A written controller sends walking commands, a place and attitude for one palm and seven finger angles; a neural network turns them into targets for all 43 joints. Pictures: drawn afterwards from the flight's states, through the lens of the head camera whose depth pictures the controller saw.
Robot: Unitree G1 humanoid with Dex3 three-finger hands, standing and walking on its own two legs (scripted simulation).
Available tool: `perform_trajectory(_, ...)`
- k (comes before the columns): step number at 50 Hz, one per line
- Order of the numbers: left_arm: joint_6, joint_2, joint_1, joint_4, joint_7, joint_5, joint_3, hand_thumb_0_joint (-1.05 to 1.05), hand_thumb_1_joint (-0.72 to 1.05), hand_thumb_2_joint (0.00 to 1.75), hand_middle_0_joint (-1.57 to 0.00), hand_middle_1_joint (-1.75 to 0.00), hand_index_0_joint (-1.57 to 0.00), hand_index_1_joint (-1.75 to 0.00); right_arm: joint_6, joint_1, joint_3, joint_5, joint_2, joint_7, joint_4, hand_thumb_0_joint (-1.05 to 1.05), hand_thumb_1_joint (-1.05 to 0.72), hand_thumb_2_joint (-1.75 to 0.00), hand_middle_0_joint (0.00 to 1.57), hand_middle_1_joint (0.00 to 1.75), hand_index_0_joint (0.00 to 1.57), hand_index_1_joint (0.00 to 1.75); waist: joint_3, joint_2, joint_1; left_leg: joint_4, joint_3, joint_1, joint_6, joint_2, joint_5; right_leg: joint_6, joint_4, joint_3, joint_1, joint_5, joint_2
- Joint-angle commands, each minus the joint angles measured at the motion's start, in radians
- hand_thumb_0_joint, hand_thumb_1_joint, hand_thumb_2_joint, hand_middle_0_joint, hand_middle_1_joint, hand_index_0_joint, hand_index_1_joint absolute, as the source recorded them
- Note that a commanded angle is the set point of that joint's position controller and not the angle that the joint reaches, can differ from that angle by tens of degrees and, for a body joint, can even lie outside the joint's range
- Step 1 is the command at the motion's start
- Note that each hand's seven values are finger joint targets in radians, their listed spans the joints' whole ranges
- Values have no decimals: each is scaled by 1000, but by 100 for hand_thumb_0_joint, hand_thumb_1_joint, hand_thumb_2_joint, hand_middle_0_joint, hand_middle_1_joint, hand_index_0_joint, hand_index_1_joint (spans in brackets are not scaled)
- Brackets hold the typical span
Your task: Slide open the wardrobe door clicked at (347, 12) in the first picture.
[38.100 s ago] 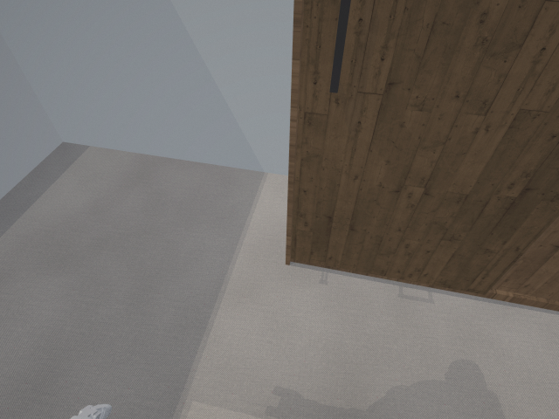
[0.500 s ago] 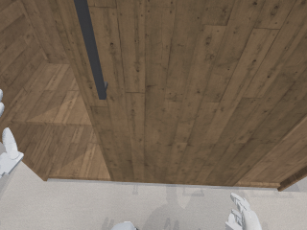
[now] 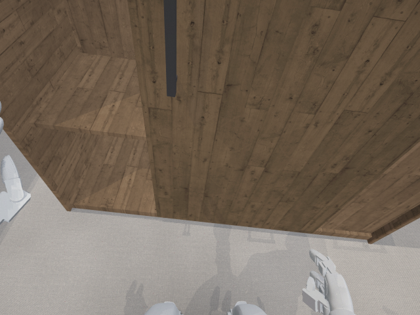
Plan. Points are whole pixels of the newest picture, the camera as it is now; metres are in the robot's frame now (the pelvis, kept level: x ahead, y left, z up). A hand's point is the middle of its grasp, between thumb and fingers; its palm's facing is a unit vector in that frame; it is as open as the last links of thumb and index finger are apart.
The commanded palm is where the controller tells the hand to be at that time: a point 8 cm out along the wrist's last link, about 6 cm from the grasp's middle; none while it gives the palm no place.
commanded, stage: stop stepping back and stand still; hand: left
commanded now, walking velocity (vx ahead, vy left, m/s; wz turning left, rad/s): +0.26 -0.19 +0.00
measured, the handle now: (172, 25) +0.56 +0.15 +0.24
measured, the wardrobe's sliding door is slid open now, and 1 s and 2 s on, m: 0.43 0.43 0.43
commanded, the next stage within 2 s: let the arm hang, fingers relaxed in 1.10 s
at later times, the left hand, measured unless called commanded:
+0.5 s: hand (17, 210) +0.20 +0.27 +0.16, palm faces +0.37 -0.86 -0.35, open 7.4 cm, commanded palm +0.12 +0.31 +0.19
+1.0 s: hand (54, 175) +0.25 +0.25 +0.17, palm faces +0.31 -0.83 -0.46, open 7.4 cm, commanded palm +0.18 +0.30 +0.19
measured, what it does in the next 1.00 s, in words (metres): steps on the spot: right foot, then left foot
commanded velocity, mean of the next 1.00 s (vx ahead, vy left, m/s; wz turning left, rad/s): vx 0.08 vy -0.03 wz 0.00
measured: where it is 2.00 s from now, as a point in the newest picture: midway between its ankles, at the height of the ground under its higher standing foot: outside the picture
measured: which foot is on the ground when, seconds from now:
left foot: down 0.00-0.22, up 0.24-0.38, down 0.40-1.00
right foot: up 0.00-0.22, down 0.24-0.42, up 0.44-0.62, down 0.64-1.00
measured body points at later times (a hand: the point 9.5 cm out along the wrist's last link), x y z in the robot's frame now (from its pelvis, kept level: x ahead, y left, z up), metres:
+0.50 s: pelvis -0.04 +0.02 +0.00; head -0.03 +0.06 +0.45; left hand +0.18 +0.32 +0.18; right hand +0.07 -0.24 -0.07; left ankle -0.01 +0.12 -0.73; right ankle -0.10 -0.09 -0.69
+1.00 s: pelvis +0.01 +0.01 +0.01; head +0.04 +0.03 +0.46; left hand +0.23 +0.29 +0.19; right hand +0.17 -0.23 -0.06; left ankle -0.01 +0.12 -0.73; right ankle -0.03 -0.10 -0.73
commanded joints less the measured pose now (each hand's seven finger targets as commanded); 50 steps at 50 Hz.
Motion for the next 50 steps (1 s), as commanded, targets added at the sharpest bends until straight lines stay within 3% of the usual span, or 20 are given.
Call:
perform_trajectory(1, -50, 138, 28, -297, 30, -13, 115, 0, 90, 90, -20, -30, -20, -30, -85, -2, -68, 7, -150, 18, -149, 0, -90, -90, 20, 30, 20, 30, -231, 210, -29, -373, -304, 136, 97, 306, -279, -17, 164, -52, 56, -47, -9)
perform_trajectory(7, 37, 115, 59, -190, 36, -14, 52, 0, 90, 90, -20, -30, -20, -30, -35, -21, -29, -4, -150, 4, -159, 0, -90, -90, 20, 30, 20, 30, -160, 318, -24, -513, -138, 53, -103, 173, -449, -66, -434, -253, 404, -88, 72)
perform_trajectory(9, 47, 163, 42, -176, 24, -7, 66, 0, 90, 90, -20, -30, -20, -30, -9, -16, -30, -9, -145, -4, -153, 0, -90, -90, 20, 30, 20, 30, -170, 144, -20, -238, 19, 65, -108, 64, -305, -117, -635, -143, 418, -26, -31)
perform_trajectory(11, 39, 218, -38, -226, 16, -24, 94, 0, 90, 90, -20, -30, -20, -30, 15, -18, -23, -12, -139, -2, -135, 0, -90, -90, 20, 30, 20, 30, -168, -73, -24, 313, 13, 86, -75, 18, -121, -241, -743, 164, 141, -36, -332)
perform_trajectory(13, 29, 170, -74, -97, 16, -31, 77, 0, 90, 90, -20, -30, -20, -30, 6, -7, -21, -1, -128, 1, -124, 0, -90, -90, 20, 30, 20, 30, -166, -170, -27, 434, -33, -43, -76, 33, -192, -254, -700, 150, 169, -169, -354)
perform_trajectory(14, 39, 123, -66, -64, 12, -30, 36, 0, 90, 90, -20, -30, -20, -30, -6, -21, -48, 18, -175, -9, -131, 0, -90, -90, 20, 30, 20, 30, -51, -201, -35, 398, -56, -102, -62, 43, -135, -240, -707, 185, 161, -133, -315)
perform_trajectory(18, 25, 152, -100, -125, 31, -13, 49, 0, 90, 90, -20, -30, -20, -30, -21, -22, -17, 14, -147, -37, -110, 0, -90, -90, 20, 30, 20, 30, -64, 79, -52, -80, 41, 186, -33, 38, -120, -163, -470, -12, 141, -9, -205)
perform_trajectory(19, 14, 157, -119, -184, 32, -15, 51, 0, 90, 90, -20, -30, -20, -30, -34, -18, -28, 12, -176, -40, -122, 0, -90, -90, 20, 30, 20, 30, -87, 227, -50, -191, -88, 261, -3, 99, -135, -115, -313, -71, 92, -5, -125)
perform_trajectory(20, 1, 184, -119, -244, 33, -17, 73, 0, 90, 90, -20, -30, -20, -30, -49, -23, -33, 15, -189, -43, -146, 0, -90, -90, 20, 30, 20, 30, -108, 379, -49, -279, -350, 374, 52, 256, -79, -55, -142, -146, -27, -29, -34)
perform_trajectory(22, -18, 233, -120, -311, 25, -21, 114, 0, 90, 90, -20, -30, -20, -30, -76, 6, -21, -11, -146, -28, -127, 0, -90, -90, 20, 30, 20, 30, -110, 320, -57, -436, -619, 309, 103, 364, -156, -45, 106, -79, -71, -166, -9)
perform_trajectory(25, -14, 208, 65, -302, 25, -12, 140, 0, 90, 90, -20, -30, -20, -30, -92, 7, -27, -1, -144, 7, -114, 0, -90, -90, 20, 30, 20, 30, -156, 263, -20, -350, -299, 220, 93, 276, 1, -42, -49, -94, 85, -22, -66)
perform_trajectory(28, -8, 155, 139, -197, 30, -2, 126, 0, 90, 90, -20, -30, -20, -30, -76, 5, -22, -3, -151, 10, -126, 0, -90, -90, 20, 30, 20, 30, -133, 327, -24, -338, -118, -25, 27, 198, -253, -40, -298, -199, 382, 44, -29)
perform_trajectory(31, -9, 160, 117, -80, 25, 2, 123, 0, 90, 90, -20, -30, -20, -30, -50, 11, -28, -2, -148, -2, -137, 0, -90, -90, 20, 30, 20, 30, -95, 76, -36, -144, -41, -91, -16, 110, -282, -77, -523, -79, 421, 47, -91)
perform_trajectory(33, -21, 196, 39, -54, 21, -9, 149, 0, 90, 90, -20, -30, -20, -30, -41, 23, -27, -12, -148, -6, -123, 0, -90, -90, 20, 30, 20, 30, -88, -41, -54, 44, -11, 9, -38, 54, -195, -154, -630, 157, 222, -60, -256)
perform_trajectory(35, -2, 141, 11, -44, 14, -10, 82, 0, 90, 90, -20, -30, -20, -30, -42, 15, -38, 11, -147, -2, -116, 0, -90, -90, 20, 30, 20, 30, -104, -167, -43, 154, -15, 40, -40, 30, -155, -178, -643, 235, 201, -19, -290)
perform_trajectory(38, -19, 147, -15, -100, 19, -5, 71, 0, 90, 90, -20, -30, -20, -30, -46, 2, -19, 7, -142, -8, -106, 0, -90, -90, 20, 30, 20, 30, -144, -34, -49, -88, -35, 149, -30, 51, 3, -124, -487, 44, 281, 319, -224)
perform_trajectory(40, -29, 185, -43, -195, 24, 2, 91, 0, 90, 90, -20, -30, -20, -30, -54, -34, -23, 5, -156, -18, -127, 0, -90, -90, 20, 30, 20, 30, -186, 176, -34, -156, -94, 273, -21, 108, 383, -56, -337, -66, 281, 505, -112)
perform_trajectory(42, -34, 187, -7, -231, 24, 5, 96, 0, 90, 90, -20, -30, -20, -30, -53, -15, -14, 4, -136, -12, -135, 0, -90, -90, 20, 30, 20, 30, -223, 266, -24, -158, -157, 337, -18, 160, 666, -29, -270, -133, 259, 414, -63)
perform_trajectory(44, -30, 177, 28, -235, 24, 4, 104, 0, 90, 90, -20, -30, -20, -30, -52, -14, -24, 6, -144, 0, -147, 0, -90, -90, 20, 30, 20, 30, -205, 220, -17, -150, -119, 309, -21, 162, 622, -33, -340, -140, 291, 322, -50)
perform_trajectory(50, -30, 141, 145, -108, 26, -17, 120, 0, 90, 90, -20, -30, -20, -30, -20, 10, -31, 12, -148, 5, -165, 0, -90, -90, 20, 30, 20, 30, -253, 126, -40, -74, -34, 206, -56, 89, 450, -68, -392, -46, 438, 779, -130)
